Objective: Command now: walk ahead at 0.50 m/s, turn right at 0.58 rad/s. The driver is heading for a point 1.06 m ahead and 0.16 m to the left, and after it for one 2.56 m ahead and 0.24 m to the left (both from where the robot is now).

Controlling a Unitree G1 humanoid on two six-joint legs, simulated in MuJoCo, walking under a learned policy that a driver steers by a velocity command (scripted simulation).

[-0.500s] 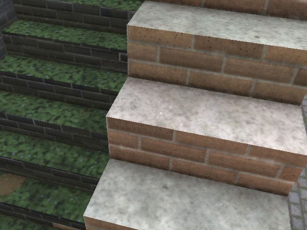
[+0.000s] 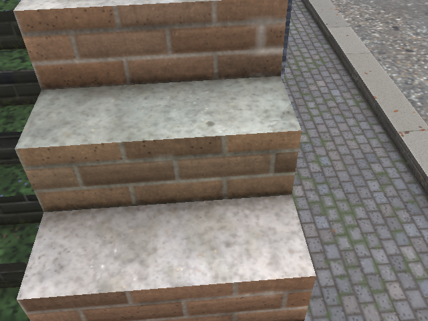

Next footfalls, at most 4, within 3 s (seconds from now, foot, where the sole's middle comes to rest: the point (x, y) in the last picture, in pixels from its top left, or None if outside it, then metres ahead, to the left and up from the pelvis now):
0.56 left None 0.36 0.12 -0.48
1.02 right None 0.31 0.02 -0.48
1.26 left None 0.28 0.21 -0.48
2.56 right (247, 222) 0.61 -0.05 -0.26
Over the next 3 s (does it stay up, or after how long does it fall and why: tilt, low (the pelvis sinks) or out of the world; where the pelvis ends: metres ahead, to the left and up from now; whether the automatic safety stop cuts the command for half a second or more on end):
stays up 0.35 0.01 0.29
